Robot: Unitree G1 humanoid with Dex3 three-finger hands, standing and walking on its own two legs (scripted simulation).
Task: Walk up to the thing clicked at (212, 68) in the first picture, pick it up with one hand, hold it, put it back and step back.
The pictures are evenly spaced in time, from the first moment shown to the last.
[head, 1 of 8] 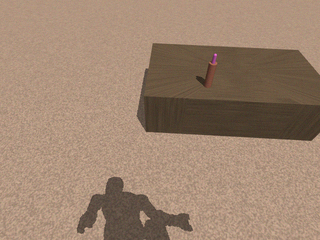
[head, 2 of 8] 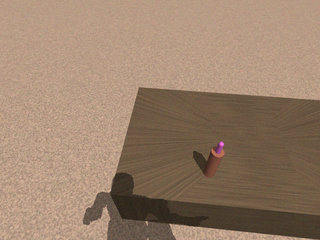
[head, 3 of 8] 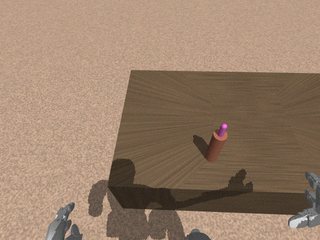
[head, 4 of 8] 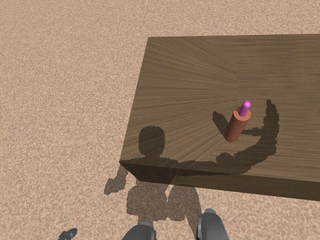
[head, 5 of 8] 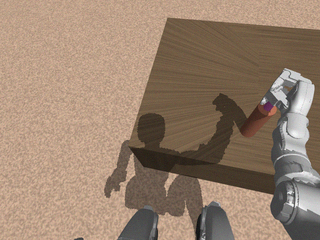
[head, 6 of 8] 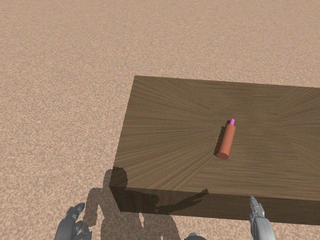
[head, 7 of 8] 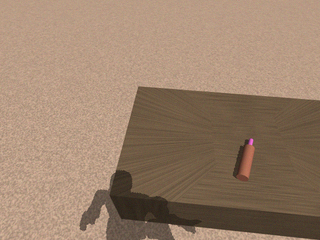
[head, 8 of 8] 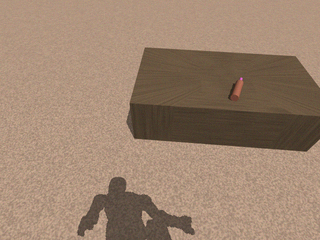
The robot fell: no
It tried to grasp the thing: no
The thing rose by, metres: 0.00
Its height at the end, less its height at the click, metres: -0.10
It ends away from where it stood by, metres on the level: 0.30
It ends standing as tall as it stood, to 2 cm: no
